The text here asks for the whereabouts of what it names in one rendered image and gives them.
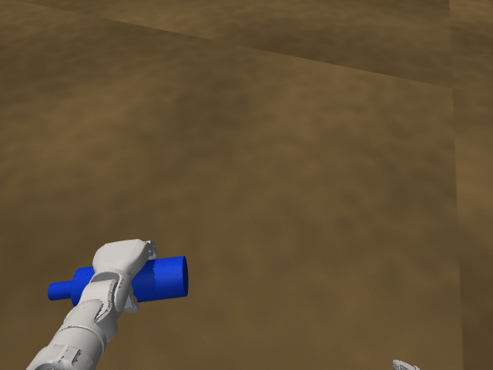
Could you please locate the bottle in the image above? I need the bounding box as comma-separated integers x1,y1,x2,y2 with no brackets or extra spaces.
48,256,189,307

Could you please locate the left robot hand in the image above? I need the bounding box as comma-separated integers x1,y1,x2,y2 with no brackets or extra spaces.
92,239,159,313

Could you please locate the left robot arm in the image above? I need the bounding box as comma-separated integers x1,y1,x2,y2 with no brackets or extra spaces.
26,268,132,370

